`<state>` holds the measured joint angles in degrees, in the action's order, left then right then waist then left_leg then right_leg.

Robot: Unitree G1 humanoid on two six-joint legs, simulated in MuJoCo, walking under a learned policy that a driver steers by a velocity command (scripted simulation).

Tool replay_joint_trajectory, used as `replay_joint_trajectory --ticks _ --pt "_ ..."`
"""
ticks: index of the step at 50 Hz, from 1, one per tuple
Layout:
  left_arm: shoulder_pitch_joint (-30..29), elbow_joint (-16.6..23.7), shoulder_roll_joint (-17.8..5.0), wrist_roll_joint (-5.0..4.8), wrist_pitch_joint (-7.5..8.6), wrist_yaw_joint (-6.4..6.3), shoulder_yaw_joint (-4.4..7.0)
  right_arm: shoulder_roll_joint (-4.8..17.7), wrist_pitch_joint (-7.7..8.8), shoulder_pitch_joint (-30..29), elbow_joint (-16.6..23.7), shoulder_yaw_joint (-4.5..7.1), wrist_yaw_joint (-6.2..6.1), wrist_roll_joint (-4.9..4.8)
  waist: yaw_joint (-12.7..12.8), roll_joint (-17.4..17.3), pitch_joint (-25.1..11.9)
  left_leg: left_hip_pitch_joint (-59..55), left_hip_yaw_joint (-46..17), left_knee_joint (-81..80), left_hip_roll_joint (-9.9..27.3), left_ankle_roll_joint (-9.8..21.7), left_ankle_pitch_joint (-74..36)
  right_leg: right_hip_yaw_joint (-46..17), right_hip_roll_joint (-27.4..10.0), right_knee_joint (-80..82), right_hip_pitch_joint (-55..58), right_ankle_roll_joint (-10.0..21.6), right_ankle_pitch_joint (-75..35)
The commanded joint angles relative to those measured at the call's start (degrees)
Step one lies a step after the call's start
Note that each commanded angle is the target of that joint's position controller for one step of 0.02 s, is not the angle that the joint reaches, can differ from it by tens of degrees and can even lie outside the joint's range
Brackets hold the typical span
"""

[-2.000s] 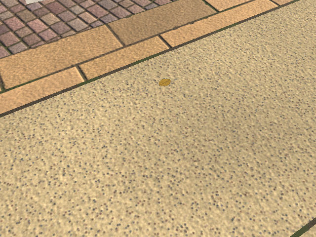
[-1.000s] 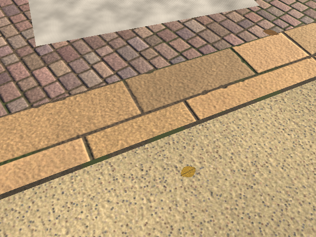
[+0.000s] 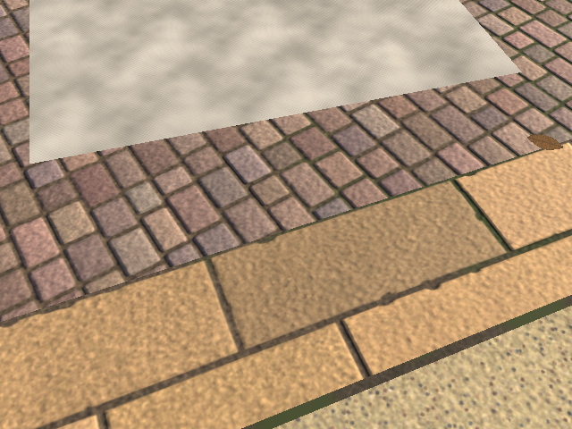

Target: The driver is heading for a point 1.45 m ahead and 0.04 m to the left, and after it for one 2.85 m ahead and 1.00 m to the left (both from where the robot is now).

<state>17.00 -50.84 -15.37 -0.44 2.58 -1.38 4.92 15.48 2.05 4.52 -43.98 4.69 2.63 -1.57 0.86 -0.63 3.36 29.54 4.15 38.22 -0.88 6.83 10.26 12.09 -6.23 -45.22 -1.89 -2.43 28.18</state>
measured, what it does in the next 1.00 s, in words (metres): walks ahead: right foot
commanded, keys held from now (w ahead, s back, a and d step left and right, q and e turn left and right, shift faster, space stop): w+q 0.20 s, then w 0.72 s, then w+e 0.08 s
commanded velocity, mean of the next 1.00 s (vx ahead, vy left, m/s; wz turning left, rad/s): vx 0.50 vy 0.00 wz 0.23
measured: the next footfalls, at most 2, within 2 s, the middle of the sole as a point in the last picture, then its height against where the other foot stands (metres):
right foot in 0.48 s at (336, 414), level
left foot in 1.02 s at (210, 317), level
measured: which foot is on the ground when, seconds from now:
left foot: down 0.00-0.50, up 0.52-1.00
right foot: up 0.00-0.46, down 0.48-1.00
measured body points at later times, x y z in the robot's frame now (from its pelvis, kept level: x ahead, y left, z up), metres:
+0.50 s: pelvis +0.30 -0.01 +0.01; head +0.32 +0.00 +0.46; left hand +0.47 +0.27 -0.07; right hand +0.37 -0.29 -0.11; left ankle +0.11 +0.07 -0.70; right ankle +0.44 -0.09 -0.71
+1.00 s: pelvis +0.56 +0.07 +0.02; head +0.59 +0.08 +0.47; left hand +0.47 +0.33 -0.12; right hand +0.85 -0.09 -0.05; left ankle +0.67 +0.21 -0.71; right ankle +0.44 -0.09 -0.71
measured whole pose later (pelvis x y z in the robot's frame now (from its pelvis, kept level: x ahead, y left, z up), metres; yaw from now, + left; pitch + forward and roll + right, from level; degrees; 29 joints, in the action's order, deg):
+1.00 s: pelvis +0.56 +0.07 +0.02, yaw +13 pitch +3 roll -1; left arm 23.5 -52.6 -16.2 -1.3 3.2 0.1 3.0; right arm 14.0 5.1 0.3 -39.2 1.8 2.2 -0.7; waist 5.7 -1.2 1.0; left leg 28.6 -0.1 26.9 1.6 3.0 1.5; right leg -0.1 1.5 -17.2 3.2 0.5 22.7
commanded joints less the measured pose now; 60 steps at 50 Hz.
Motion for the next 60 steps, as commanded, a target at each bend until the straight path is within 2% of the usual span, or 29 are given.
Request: replay_joint_trajectory --ticks 1,2,3,4,5,8,13,18,21,23,24,25,26,27,29,30,31,34,41,46,48,50,51,52,53,54,56,58,60 --pt "-5.32 9.06 -6.8 -1.87 5.06 1.04 0.15 13.33 1.12 18.37 0.2 3.62 -0.27 0.47 -7.77 -5.56 -20.56 -50.58 -49.82 -23.54 19.48 16.13 11.08 -17.8 6.39 -37.25 -43.61 1.61 4.03" --pt "-8.23 10.07 -7.28 -2.82 6.01 1.3 0.25 10.8 1.78 16.32 0.03 2.96 -0.34 0.42 -6.85 -4.21 -13.49 -44.27 -41.09 -23.07 17.72 13.71 7.59 -17.07 3.94 -33.85 -45.92 3.26 -1.3" --pt "-8.11 9.05 -6.74 -1.53 6.23 0.76 0.25 8.87 2.15 12.08 0.89 2.33 -0.39 0.2 -3.98 0.97 -9.33 -35.42 -34.12 -22.59 15.06 11.49 1.23 -17.14 1.09 -28.86 -42.48 3.5 -5.81" --pt "-7.88 8.41 -7.33 0.18 5.77 0.32 0.8 6.49 2.17 8.75 1.7 1.61 -0.65 0.36 -2.02 1.39 -7.17 -28.88 -28.66 -23.3 12.53 10.03 -4.03 -17.01 -0.48 -24.25 -38.39 3.28 -8.8" --pt "-6.68 8.51 -7.52 0.43 5.0 0.43 1.06 6.43 2.23 7.57 2.6 1.38 -1.04 1.1 -0.37 -1.32 -6.96 -24.37 -27.13 -24.3 11.93 10.46 -8.25 -17.38 -1.22 -22.65 -34.65 2.66 -10.35" --pt "-7.64 9.11 -5.9 1.11 3.37 0.37 0.89 8.04 2.54 8.92 2.73 1.73 -2.12 0.77 0.16 -0.7 -5.58 -19.09 -21.85 -25.83 9.55 10.13 -15.66 -15.69 -0.72 -14.68 -32.99 0.24 -13.84" --pt "-16.97 11.71 -3.09 0.87 3.36 1.18 -0.41 8.24 2.0 13.02 1.69 1.57 -3.43 0.5 -3.67 -3.69 -3.66 -17.75 -16.08 -25.56 5.78 6.16 -13.58 -14.11 2.55 6.71 -31.59 -1.08 -31.76" --pt "-23.16 13.7 -4.33 0.15 4.54 2.89 -0.69 8.18 1.74 17.67 -0.73 1.26 -3.43 0.5 -6.72 -4.46 -1.34 -24.04 -19.66 -22.91 9.65 5.59 -9.65 -14.1 3.89 15.49 -31.64 1.22 -34.65" --pt "-21.73 13.97 -5.86 0.14 5.17 3.46 -0.39 9.0 1.1 18.34 -1.45 1.55 -3.84 0.75 -5.32 -5.57 -1.08 -30.41 -22.35 -19.14 12.69 4.64 -16.79 -13.88 4.41 17.62 -31.7 3.82 -27.37" --pt "-13.09 11.71 -8.04 0.36 5.5 3.18 0.73 9.13 0.74 16.05 -0.88 1.47 -3.85 0.81 -0.34 -5.94 -5.54 -30.65 -20.13 -10.54 10.11 2.85 -33.58 -11.23 6.99 20.19 -19.73 6.59 -26.06" --pt "-4.31 9.84 -10.21 1.06 5.58 2.94 1.5 7.7 0.77 14.78 0.11 0.72 -3.62 1.2 3.76 -4.42 -12.94 -25.18 -17.8 0.68 7.16 1.27 -33.31 -14.77 2.98 17.71 -5.02 9.69 -28.88" --pt "4.64 8.54 -14.39 1.87 5.46 2.69 2.55 4.2 1.24 19.61 1.01 -0.39 -3.55 1.49 4.37 5.74 -22.27 -7.9 -13.45 20.7 -0.23 -2.44 -14.51 -33.23 -8.78 17.38 16.64 16.63 -26.26" --pt "7.68 6.15 -12.98 0.62 4.9 3.29 2.38 3.07 1.99 23.71 0.15 -1.08 -3.34 0.24 3.56 19.49 -25.61 6.47 -12.98 34.72 -5.58 -4.72 21.79 -54.26 -16.76 25.53 24.79 22.57 -15.39" --pt "4.64 6.84 -8.65 -0.78 4.62 3.31 1.01 8.11 2.53 19.48 0.6 -0.12 -3.05 -0.4 4.5 11.6 -17.14 13.16 -15.66 39.38 -1.77 -4.34 20.68 -52.26 -15.41 27.71 19.51 20.09 -5.28" --pt "-2.35 7.83 -6.25 0.29 3.67 3.0 -0.07 7.83 3.08 10.22 2.97 -0.13 -2.72 0.22 2.44 2.69 -5.15 13.09 -11.04 34.4 3.58 -4.14 11.55 -38.03 -10.43 30.92 3.14 16.45 -10.67" --pt "-4.0 8.01 -4.6 0.77 3.8 3.16 -0.73 7.49 2.84 9.08 2.93 0.26 -2.87 1.29 1.17 1.59 -3.29 10.69 -10.53 30.2 5.57 -4.01 8.62 -33.66 -7.68 32.47 -1.33 14.95 -16.25" --pt "-4.5 7.87 -5.18 1.15 3.91 3.11 -0.79 6.48 2.6 11.1 2.84 0.19 -2.75 1.02 -0.47 4.7 -3.79 8.0 -10.26 28.48 6.44 -4.45 7.16 -32.01 -7.39 33.46 -3.88 15.43 -20.1" --pt "-3.31 6.53 -6.35 0.4 4.37 2.93 -0.56 4.29 1.93 11.17 2.75 -0.34 -2.92 1.17 -1.16 4.99 -3.86 7.42 -8.48 22.09 7.77 -6.02 5.11 -26.36 -6.11 36.06 -6.28 16.39 -27.91" --pt "2.5 3.48 -8.98 -0.59 3.16 1.86 -0.16 2.06 2.66 -2.17 6.18 -1.53 -2.1 1.13 3.11 4.0 -1.81 5.52 -5.14 -1.78 5.76 -7.3 -14.85 -17.13 -3.14 37.37 -4.81 13.59 -32.78" --pt "6.58 0.87 -9.71 -0.82 1.61 1.57 -0.04 2.98 3.38 -8.73 8.95 -1.52 -0.56 0.5 4.31 4.6 0.23 7.06 -5.01 -8.38 4.17 -5.41 -11.16 -18.77 -7.32 33.61 3.77 12.97 -34.91" --pt "6.42 0.41 -10.47 -0.95 0.97 1.25 0.2 4.47 3.82 -6.93 8.98 -0.93 -0.27 0.66 2.19 5.41 -0.82 2.15 -4.87 -10.58 2.89 -4.07 -6.95 -20.18 -8.05 29.69 5.25 12.0 -41.39" --pt "4.2 1.02 -10.43 -0.84 0.66 1.06 -0.07 8.68 4.14 6.31 5.34 1.19 -0.9 1.15 -5.11 5.06 -9.06 -18.53 -3.62 -12.59 1.52 -1.26 -8.46 -17.74 -4.09 15.59 0.39 9.65 -52.41" --pt "3.15 2.98 -7.65 0.41 0.96 1.03 -1.24 13.06 4.06 17.48 3.46 2.46 -1.69 2.21 -9.41 -0.09 -18.31 -37.27 -13.98 -9.35 11.92 2.54 -11.31 -15.51 -0.35 -1.35 -11.91 7.44 -38.13" --pt "11.58 3.46 -0.49 -0.08 2.07 1.39 -3.32 16.44 3.45 19.95 2.19 3.11 -1.66 2.26 -5.56 -15.54 -26.62 -55.76 -38.42 -13.53 25.58 11.04 -2.65 -13.76 8.51 -20.46 -33.8 4.15 1.81" --pt "8.63 2.27 -6.98 -1.49 2.74 1.54 -1.78 10.47 3.1 20.41 2.44 1.75 -1.8 1.75 -8.12 -10.47 -25.12 -52.84 -41.95 -17.67 24.58 10.1 5.97 -19.98 6.19 -27.34 -39.51 4.16 5.5" --pt "3.35 4.03 -9.65 -2.48 2.95 1.58 -0.79 8.28 3.12 16.54 2.56 0.91 -2.08 1.52 -7.7 -7.93 -15.61 -45.03 -32.9 -19.46 22.6 7.3 5.41 -19.12 3.77 -28.5 -42.74 4.33 0.57" --pt "-0.51 4.73 -8.3 -1.42 2.35 1.16 -0.49 5.26 3.46 9.57 2.6 -0.03 -1.9 1.83 -4.2 -4.2 -7.29 -30.44 -21.95 -23.94 18.23 5.01 -0.47 -17.64 -0.03 -23.95 -39.31 3.65 -7.6" --pt "2.24 4.3 -5.73 -1.45 0.71 1.15 -0.5 4.34 4.28 6.74 2.02 -0.12 -1.7 2.4 -1.03 -6.2 -5.09 -22.55 -15.75 -28.33 16.66 4.71 -3.3 -17.9 -1.83 -21.95 -33.7 3.1 -11.21" --pt "1.57 4.97 -4.29 -1.37 -0.45 1.12 -0.55 4.9 4.96 5.88 0.98 0.24 -1.76 2.28 0.07 -4.7 -3.13 -19.75 -10.8 -30.51 16.56 4.99 -7.84 -18.07 -2.39 -20.08 -34.35 2.35 -13.37"
Velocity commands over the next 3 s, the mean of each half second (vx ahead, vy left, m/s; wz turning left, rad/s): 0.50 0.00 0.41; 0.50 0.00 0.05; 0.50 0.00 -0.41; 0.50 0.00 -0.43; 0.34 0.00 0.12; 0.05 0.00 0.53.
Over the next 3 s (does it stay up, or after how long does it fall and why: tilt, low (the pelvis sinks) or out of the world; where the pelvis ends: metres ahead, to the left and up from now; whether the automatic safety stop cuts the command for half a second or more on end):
stays up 1.37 0.05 0.02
